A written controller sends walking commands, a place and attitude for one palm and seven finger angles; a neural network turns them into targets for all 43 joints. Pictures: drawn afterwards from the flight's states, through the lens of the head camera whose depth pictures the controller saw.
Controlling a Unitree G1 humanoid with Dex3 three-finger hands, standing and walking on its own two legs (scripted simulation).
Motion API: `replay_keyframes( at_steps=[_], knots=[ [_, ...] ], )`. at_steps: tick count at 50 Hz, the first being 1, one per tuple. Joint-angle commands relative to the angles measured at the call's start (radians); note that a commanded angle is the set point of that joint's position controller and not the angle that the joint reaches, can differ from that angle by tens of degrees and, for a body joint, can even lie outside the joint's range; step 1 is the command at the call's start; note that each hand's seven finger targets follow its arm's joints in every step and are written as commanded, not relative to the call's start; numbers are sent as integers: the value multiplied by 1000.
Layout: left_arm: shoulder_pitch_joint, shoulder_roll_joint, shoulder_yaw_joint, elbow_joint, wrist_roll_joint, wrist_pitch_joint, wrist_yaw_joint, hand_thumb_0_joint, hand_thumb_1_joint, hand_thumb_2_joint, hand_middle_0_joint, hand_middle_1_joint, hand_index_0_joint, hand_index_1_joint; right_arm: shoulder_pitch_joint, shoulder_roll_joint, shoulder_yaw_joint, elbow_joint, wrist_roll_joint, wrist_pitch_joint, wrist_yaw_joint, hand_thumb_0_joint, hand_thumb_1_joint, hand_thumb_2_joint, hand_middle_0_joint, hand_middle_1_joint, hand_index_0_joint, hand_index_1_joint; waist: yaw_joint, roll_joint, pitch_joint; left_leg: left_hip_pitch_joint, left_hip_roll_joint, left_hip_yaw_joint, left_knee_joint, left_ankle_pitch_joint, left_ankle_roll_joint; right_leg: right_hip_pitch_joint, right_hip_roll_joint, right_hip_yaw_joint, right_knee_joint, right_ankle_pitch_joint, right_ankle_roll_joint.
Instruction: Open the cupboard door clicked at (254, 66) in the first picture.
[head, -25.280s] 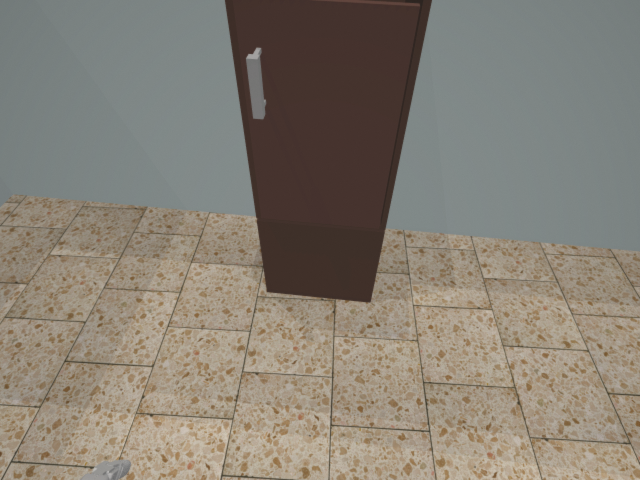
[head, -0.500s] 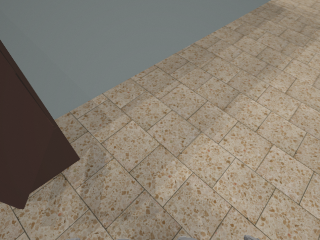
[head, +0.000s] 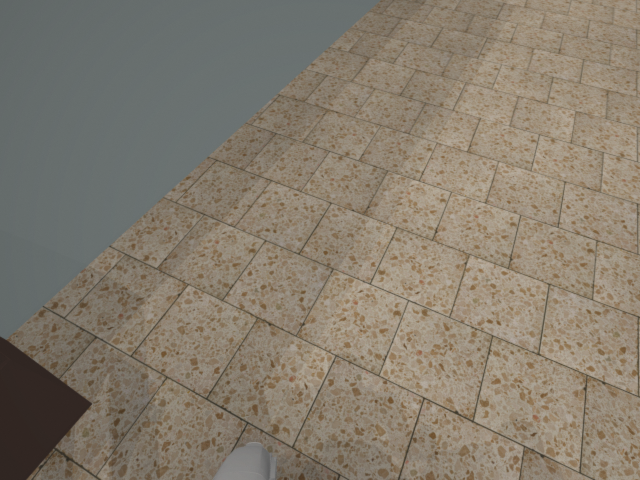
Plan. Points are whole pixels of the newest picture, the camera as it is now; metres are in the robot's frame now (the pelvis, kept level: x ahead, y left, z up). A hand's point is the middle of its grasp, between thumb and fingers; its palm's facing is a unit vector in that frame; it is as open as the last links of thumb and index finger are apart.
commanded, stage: walk to a spot facing it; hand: left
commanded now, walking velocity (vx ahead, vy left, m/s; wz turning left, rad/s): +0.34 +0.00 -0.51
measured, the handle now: out of the picture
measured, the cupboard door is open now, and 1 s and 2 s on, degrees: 47 47 47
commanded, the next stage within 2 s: turn to face it in 1.12 s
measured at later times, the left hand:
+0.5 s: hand (259, 310) +0.39 +0.14 -0.15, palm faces -0.34 -0.92 -0.21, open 7.4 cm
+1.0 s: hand (292, 298) +0.44 +0.09 -0.18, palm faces -0.28 -0.94 -0.19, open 7.3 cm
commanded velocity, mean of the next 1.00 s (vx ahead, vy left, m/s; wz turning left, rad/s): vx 0.36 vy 0.00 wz -0.27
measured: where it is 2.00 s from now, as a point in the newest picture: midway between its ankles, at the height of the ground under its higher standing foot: (401, 326)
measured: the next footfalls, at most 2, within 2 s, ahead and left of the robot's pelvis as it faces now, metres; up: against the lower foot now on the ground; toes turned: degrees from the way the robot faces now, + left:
left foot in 0.14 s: +0.17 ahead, +0.15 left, +0.00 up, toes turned -2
right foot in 0.56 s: +0.30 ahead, -0.16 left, +0.00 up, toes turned -24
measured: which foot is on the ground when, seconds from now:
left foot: up 0.00-0.12, down 0.14-0.56, up 0.58-1.00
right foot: down 0.00-0.14, up 0.16-0.54, down 0.56-1.00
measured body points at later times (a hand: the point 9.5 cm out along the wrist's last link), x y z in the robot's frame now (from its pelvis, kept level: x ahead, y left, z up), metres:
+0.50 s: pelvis +0.19 -0.01 +0.00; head +0.23 -0.03 +0.44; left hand +0.41 +0.19 -0.13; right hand +0.05 -0.21 -0.15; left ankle +0.13 +0.15 -0.74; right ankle +0.25 -0.14 -0.71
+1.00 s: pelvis +0.42 -0.11 -0.01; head +0.45 -0.10 +0.44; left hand +0.45 +0.14 -0.17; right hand +0.47 -0.37 -0.14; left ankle +0.57 -0.04 -0.73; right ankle +0.27 -0.14 -0.74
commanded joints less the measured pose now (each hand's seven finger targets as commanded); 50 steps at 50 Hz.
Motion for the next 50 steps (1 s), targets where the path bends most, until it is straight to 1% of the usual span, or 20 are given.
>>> replay_keyframes(
  at_steps=[1,3,5,6,7,8,9,11,15,24,26,27,28,29,31,34,39,46,49,50],
  knots=[
    [16,219,57,-39,5,-32,10,0,900,900,-200,-300,-200,-300,-89,-41,-13,-117,5,-53,2,0,-900,-900,200,300,200,300,18,-140,-55,40,-33,14,-194,45,12,41,-216,248,-158,93,-165],
    [-7,217,61,-43,2,-28,6,0,900,900,-200,-300,-200,-300,-53,-54,-11,-107,5,-65,-4,0,-900,-900,200,300,200,300,-7,-134,-54,173,-56,23,-305,83,18,-30,-193,247,-125,45,-149],
    [-51,166,53,-54,-1,-26,2,0,900,900,-200,-300,-200,-300,113,-112,-23,-43,3,-80,-27,0,-900,-900,200,300,200,300,-93,-8,-86,502,-34,4,-459,105,34,-229,-110,188,43,22,-93],
    [-28,99,40,-64,-8,-23,-7,0,900,900,-200,-300,-200,-300,261,-221,-51,-8,-13,-87,-41,0,-900,-900,200,300,200,300,-151,261,-184,699,196,-291,-541,-103,99,-399,17,71,347,-136,-40],
    [-29,73,29,-92,-13,-25,-10,0,900,900,-200,-300,-200,-300,385,-283,-53,5,-29,-91,-49,0,-900,-900,200,300,200,300,-178,424,-246,735,427,-614,-695,-230,199,-519,78,-33,680,-333,-2],
    [-99,96,34,-110,-3,-27,-14,0,900,900,-200,-300,-200,-300,342,-267,-45,-2,-25,-80,-52,0,-900,-900,200,300,200,300,-160,252,-139,620,459,-647,-739,-268,253,-569,-10,35,799,-277,-11],
    [-110,93,40,-115,2,-35,-23,0,900,900,-200,-300,-200,-300,265,-226,-35,-31,-26,-83,-43,0,-900,-900,200,300,200,300,-118,137,-67,488,428,-575,-748,-263,270,-580,-51,12,849,-212,-12],
    [-113,75,41,-83,14,-23,-35,0,900,900,-200,-300,-200,-300,150,-128,-7,-40,-22,-95,-45,0,-900,-900,200,300,200,300,-50,196,10,357,322,-342,-742,-97,203,-558,-102,-1,842,-71,3],
    [-114,25,20,-83,11,3,-53,0,900,900,-200,-300,-200,-300,206,-95,3,6,-13,-112,-48,0,-900,-900,200,300,200,300,-31,187,-67,432,224,-55,-714,212,172,-506,-97,-67,657,43,26],
    [-279,38,13,-121,9,2,-47,0,900,900,-200,-300,-200,-300,282,-102,4,68,-27,-90,-34,0,-900,-900,200,300,200,300,-53,123,-11,414,269,76,-681,310,171,-272,-59,-166,226,65,-10],
    [-101,86,25,-66,12,-10,-36,0,900,900,-200,-300,-200,-300,258,-108,8,75,-19,-84,-31,0,-900,-900,200,300,200,300,42,44,-91,348,214,141,-417,506,132,24,-7,-184,117,71,-51],
    [86,158,47,-6,20,-24,-24,0,900,900,-200,-300,-200,-300,231,-83,16,64,-3,-88,-24,0,-900,-900,200,300,200,300,127,-74,-200,160,144,207,-139,456,90,331,-114,-35,71,-5,-108],
    [242,290,84,29,13,-31,-4,0,900,900,-200,-300,-200,-300,230,-13,31,18,16,-93,-21,0,-900,-900,200,300,200,300,169,-356,-324,-149,-39,200,244,-222,33,552,-434,487,-83,8,-231],
    [211,300,82,31,-14,-26,10,0,900,900,-200,-300,-200,-300,155,-65,18,8,14,-91,-25,0,-900,-900,200,300,200,300,150,-252,-272,-233,4,12,395,-242,55,476,-447,525,-151,61,-246],
    [40,184,51,-6,-18,-26,22,0,900,900,-200,-300,-200,-300,105,-48,7,24,8,-87,-26,0,-900,-900,200,300,200,300,63,-112,-116,-210,77,-32,374,-63,43,230,-370,344,-167,164,-213],
    [-38,106,22,-13,-11,-55,25,0,900,900,-200,-300,-200,-300,170,-1,14,73,-7,-59,-24,0,-900,-900,200,300,200,300,-29,-101,-88,-49,89,-15,176,2,21,43,-276,103,-177,431,-174],
    [29,101,17,49,-12,-76,16,0,900,900,-200,-300,-200,-300,98,29,12,61,-6,-53,-1,0,-900,-900,200,300,200,300,-23,-64,-77,-51,43,29,-38,143,19,82,-224,64,-217,373,-175],
    [115,103,8,109,-3,-80,26,0,900,900,-200,-300,-200,-300,-124,14,6,-12,2,-68,14,0,-900,-900,200,300,200,300,13,-78,10,-37,21,18,-243,153,60,160,-273,97,-195,460,-153],
    [86,120,12,109,-7,-80,28,0,900,900,-200,-300,-200,-300,48,-20,-2,50,-8,-80,-3,0,-900,-900,200,300,200,300,-88,-31,-57,290,-61,79,-397,190,97,77,-211,1,36,691,-104],
    [87,100,9,101,-11,-78,25,0,900,900,-200,-300,-200,-300,198,-80,-16,92,-17,-84,-14,0,-900,-900,200,300,200,300,-143,48,-136,545,9,-16,-421,215,140,-82,-158,-35,255,580,-66]
  ],
)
